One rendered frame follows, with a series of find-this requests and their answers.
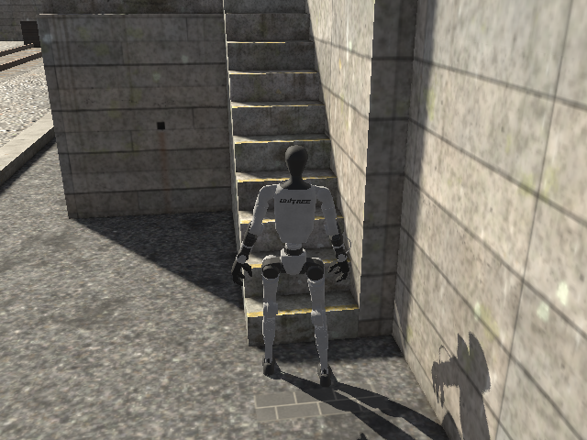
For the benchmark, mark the humanoid robot torso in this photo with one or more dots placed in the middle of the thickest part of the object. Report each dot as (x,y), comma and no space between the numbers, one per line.
(294,222)

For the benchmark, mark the robot right forearm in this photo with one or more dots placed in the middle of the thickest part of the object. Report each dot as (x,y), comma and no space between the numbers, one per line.
(338,245)

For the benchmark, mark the robot left hand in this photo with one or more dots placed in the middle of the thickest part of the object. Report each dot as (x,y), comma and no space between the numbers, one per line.
(237,273)

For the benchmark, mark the robot right upper arm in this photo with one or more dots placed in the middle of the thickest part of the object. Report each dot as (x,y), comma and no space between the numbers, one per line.
(323,195)

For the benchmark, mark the robot left upper arm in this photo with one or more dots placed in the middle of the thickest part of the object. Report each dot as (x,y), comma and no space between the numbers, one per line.
(265,194)

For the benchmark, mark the robot left forearm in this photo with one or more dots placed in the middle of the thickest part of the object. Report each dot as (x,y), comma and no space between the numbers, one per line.
(246,246)

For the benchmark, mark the robot right hand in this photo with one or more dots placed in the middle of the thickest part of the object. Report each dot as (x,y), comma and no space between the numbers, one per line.
(342,266)

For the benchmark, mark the robot right thigh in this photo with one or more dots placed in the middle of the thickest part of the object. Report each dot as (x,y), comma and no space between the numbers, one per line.
(315,272)

